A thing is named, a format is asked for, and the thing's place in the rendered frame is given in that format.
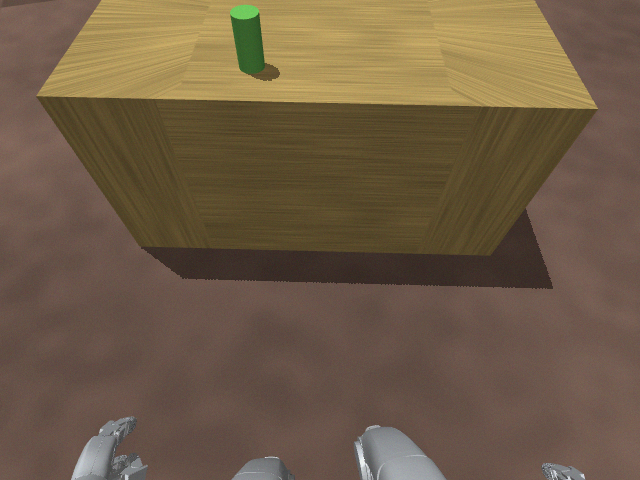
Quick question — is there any right robot hand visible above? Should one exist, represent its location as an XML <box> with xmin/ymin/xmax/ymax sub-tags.
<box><xmin>541</xmin><ymin>463</ymin><xmax>585</xmax><ymax>480</ymax></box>

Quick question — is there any can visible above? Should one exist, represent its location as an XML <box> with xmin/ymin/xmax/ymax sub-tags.
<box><xmin>230</xmin><ymin>5</ymin><xmax>265</xmax><ymax>74</ymax></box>

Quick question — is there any left robot hand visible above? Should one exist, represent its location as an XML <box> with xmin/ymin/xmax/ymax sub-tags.
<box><xmin>71</xmin><ymin>417</ymin><xmax>148</xmax><ymax>480</ymax></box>

